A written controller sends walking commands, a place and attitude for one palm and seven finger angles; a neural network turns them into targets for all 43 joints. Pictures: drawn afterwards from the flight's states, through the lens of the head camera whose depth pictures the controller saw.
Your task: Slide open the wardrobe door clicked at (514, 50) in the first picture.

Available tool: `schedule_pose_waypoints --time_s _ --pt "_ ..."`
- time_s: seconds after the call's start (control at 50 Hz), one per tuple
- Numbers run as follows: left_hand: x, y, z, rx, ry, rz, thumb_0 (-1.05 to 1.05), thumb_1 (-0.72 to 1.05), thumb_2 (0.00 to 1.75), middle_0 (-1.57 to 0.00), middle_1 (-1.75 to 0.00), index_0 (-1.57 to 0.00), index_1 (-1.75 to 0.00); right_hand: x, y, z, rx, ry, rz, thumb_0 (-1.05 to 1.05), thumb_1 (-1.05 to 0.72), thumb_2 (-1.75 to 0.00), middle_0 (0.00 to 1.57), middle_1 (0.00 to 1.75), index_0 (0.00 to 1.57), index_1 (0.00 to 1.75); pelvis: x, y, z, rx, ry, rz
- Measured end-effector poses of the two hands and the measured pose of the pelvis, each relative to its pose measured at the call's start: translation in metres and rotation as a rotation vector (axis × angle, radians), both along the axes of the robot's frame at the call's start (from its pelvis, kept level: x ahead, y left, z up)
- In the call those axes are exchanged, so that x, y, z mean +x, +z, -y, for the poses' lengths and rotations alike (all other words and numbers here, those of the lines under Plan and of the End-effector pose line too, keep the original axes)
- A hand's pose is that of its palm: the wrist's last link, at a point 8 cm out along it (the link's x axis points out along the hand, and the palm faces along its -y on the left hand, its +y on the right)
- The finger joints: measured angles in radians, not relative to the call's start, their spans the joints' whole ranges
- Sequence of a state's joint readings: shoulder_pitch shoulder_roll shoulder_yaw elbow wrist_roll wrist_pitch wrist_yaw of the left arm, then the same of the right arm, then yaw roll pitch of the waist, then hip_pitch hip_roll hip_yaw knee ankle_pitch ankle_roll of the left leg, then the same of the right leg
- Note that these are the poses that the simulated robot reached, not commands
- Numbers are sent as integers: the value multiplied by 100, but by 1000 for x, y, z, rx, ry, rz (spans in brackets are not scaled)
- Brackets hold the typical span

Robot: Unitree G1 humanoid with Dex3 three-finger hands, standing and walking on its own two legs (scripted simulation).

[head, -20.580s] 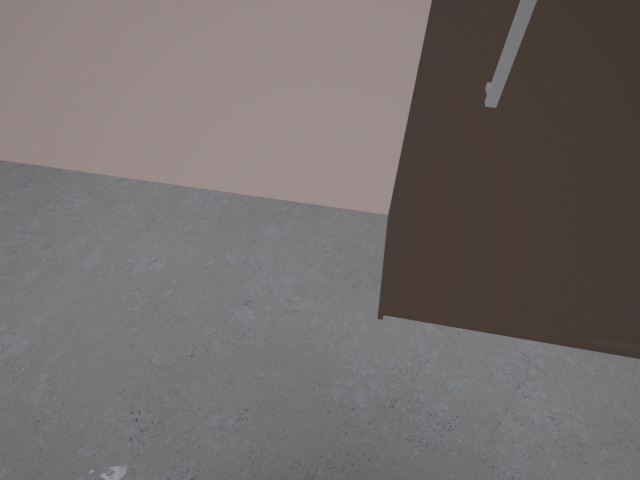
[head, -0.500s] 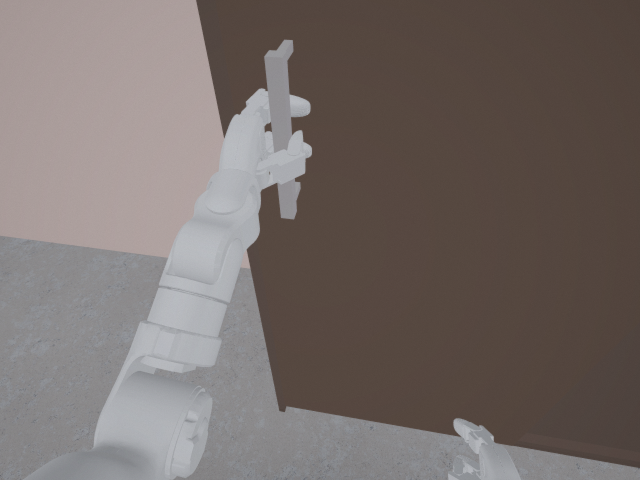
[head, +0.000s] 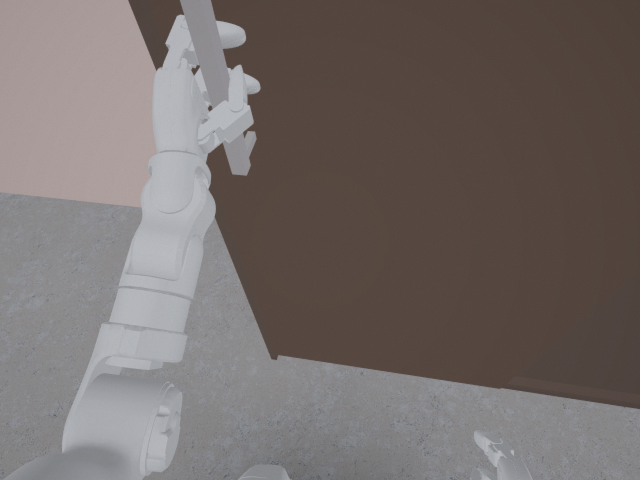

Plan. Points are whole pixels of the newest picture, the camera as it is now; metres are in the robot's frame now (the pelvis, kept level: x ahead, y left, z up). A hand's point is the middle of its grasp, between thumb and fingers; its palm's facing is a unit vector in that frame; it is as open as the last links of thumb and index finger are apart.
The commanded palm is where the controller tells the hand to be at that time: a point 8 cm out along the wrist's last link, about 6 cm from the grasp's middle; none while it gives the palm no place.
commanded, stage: step sideways, sliding the door along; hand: left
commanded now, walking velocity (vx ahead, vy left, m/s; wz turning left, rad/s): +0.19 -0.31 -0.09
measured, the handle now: (227, 80) +0.46 +0.14 +0.24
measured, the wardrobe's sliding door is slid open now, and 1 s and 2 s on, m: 0.00 0.08 0.26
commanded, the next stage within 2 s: none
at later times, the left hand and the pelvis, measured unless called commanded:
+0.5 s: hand (255, 107) +0.43 +0.11 +0.24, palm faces +0.27 -0.96 -0.08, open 6.1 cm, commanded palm +0.39 +0.08 +0.23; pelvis +0.06 -0.10 +0.01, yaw +3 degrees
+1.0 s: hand (325, 108) +0.43 +0.04 +0.24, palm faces +0.35 -0.94 +0.02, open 6.2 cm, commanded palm +0.39 -0.01 +0.22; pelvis +0.13 -0.15 +0.02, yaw +3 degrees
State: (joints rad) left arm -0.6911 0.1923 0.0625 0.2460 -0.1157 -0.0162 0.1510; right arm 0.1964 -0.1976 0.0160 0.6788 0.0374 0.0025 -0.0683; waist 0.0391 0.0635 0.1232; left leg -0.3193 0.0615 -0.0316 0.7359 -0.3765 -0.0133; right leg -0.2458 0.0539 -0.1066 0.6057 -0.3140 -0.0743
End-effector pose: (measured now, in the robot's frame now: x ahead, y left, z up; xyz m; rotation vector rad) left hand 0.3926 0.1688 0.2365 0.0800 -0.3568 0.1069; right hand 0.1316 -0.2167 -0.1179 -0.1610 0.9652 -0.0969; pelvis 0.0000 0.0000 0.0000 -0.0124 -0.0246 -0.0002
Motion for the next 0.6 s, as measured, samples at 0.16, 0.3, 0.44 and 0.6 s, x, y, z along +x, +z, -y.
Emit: schedule_pose_waypoints --time_s 0.16,0.3,0.44,0.6 --pt "2 -4 3 13 33 64 -3 77 85 -46 -140 -20 -135 53 11 24 -60 102 -15 1 -91 -90 20 30 20 30 12 7 20 41 59 -19" --pt "4 -7 4 10 17 116 -4 77 85 -46 -140 -20 -130 119 24 13 16 172 114 1 -91 -90 20 30 19 30 20 5 36 0 56 8" --pt "4 -7 10 22 77 115 -4 76 86 -46 -141 -21 -129 156 44 11 68 285 149 1 -90 -90 20 30 20 30 46 16 79 -61 51 24" --pt "3 -7 24 54 313 133 -5 73 85 -46 -141 -24 -126 204 26 56 142 338 260 1 -90 -90 21 30 20 30 87 -8 144 -36 92 57"
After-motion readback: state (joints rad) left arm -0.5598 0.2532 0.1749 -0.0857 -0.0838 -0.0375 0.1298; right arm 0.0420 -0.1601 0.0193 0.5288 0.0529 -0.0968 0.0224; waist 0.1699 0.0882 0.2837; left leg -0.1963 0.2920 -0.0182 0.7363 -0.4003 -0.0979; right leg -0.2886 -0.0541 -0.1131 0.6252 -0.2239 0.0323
